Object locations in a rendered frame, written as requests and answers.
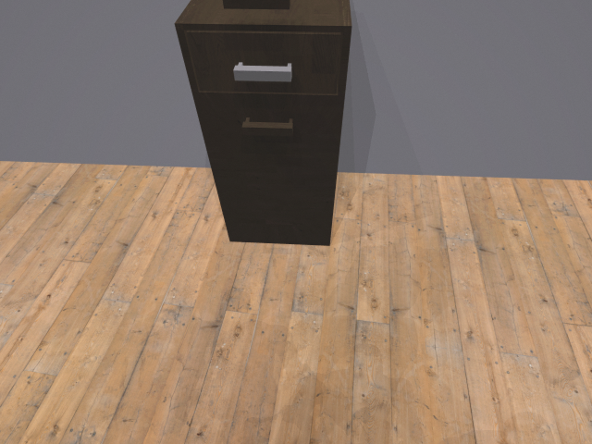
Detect drawer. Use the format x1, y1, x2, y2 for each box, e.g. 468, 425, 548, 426
187, 31, 341, 93

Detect cabinet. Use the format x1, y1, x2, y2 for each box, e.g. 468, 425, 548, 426
175, 0, 352, 246

